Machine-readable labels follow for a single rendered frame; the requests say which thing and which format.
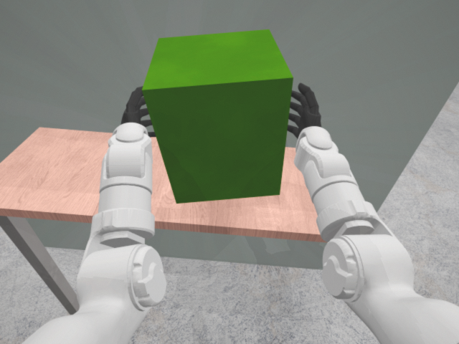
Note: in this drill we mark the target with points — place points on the table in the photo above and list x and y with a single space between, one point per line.
55 174

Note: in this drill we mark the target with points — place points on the right robot hand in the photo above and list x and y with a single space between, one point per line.
308 110

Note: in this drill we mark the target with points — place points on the right robot forearm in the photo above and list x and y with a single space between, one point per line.
339 204

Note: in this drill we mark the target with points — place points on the left robot hand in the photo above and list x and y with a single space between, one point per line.
133 113

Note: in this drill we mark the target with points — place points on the robot left upper arm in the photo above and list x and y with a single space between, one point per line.
115 288

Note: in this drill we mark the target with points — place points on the carton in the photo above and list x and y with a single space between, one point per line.
219 105

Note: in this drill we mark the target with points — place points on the left robot forearm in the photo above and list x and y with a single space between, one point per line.
124 214

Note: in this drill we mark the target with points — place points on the robot right upper arm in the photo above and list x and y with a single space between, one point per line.
373 275

